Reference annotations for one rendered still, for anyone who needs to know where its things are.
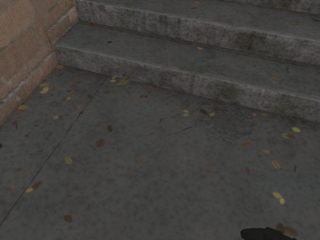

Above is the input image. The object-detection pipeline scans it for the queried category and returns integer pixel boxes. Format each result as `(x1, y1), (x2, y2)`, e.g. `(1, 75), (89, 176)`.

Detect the right robot hand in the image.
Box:
(240, 227), (297, 240)

